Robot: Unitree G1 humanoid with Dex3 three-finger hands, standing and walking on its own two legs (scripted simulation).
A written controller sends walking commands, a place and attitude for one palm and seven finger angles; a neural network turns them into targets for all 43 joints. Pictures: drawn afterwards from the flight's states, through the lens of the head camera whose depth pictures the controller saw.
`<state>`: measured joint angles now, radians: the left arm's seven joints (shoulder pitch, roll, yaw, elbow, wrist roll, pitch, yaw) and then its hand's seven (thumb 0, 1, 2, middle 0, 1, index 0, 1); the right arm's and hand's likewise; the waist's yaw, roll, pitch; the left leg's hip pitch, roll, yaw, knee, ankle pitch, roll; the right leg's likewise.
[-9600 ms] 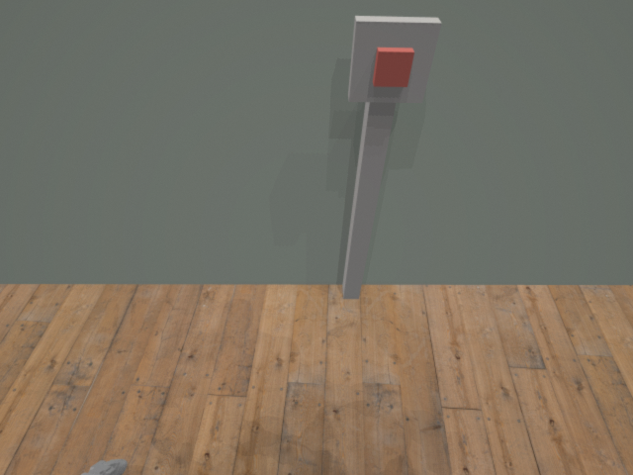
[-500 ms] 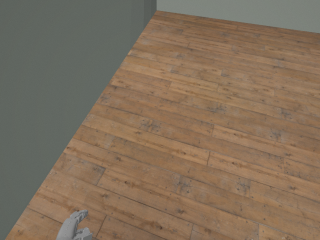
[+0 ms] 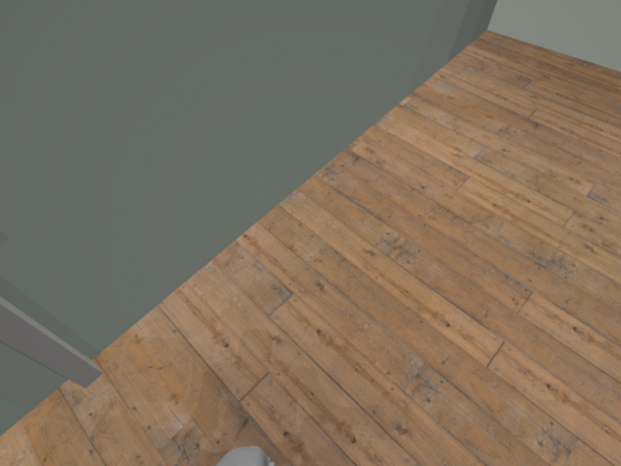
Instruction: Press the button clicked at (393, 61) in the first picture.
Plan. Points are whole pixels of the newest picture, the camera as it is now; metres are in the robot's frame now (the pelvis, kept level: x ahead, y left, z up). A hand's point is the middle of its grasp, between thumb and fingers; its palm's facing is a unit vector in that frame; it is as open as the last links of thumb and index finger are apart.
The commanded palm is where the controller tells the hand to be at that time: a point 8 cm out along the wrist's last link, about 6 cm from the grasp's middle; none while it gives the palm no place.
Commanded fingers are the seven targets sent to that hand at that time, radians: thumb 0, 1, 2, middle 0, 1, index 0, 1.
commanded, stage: turn to face it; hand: left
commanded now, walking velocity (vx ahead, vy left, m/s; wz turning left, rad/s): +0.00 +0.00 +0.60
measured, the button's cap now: out of the picture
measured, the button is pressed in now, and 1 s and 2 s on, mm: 0 0 0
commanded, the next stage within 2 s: take the last steps up to it in 1.60 s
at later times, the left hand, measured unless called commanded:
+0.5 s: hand out of the picture +0.07 +0.27 -0.15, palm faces +0.29 -0.93 -0.23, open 7.4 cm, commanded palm none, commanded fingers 0.00 0.90 0.90 -0.20 -0.30 -0.20 -0.30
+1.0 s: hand out of the picture -0.06 +0.19 -0.15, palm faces +0.57 -0.78 -0.27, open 7.4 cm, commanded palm none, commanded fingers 0.00 0.90 0.90 -0.20 -0.30 -0.20 -0.30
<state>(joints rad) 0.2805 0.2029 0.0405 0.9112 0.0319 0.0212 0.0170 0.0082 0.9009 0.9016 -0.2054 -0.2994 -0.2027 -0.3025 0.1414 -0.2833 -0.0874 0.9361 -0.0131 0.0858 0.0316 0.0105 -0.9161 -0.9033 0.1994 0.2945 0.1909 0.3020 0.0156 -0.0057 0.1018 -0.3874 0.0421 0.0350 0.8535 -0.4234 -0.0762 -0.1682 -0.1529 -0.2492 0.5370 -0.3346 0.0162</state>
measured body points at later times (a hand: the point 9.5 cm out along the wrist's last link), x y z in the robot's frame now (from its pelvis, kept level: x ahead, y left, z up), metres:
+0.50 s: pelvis +0.00 +0.03 +0.01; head +0.02 +0.06 +0.45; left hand +0.05 +0.32 -0.13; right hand +0.12 -0.19 -0.13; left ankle +0.00 +0.13 -0.74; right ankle +0.05 -0.13 -0.68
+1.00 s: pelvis -0.01 -0.01 +0.00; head +0.03 -0.01 +0.45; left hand -0.09 +0.23 -0.13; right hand +0.19 -0.21 -0.15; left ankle -0.11 +0.12 -0.67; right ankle +0.04 -0.11 -0.74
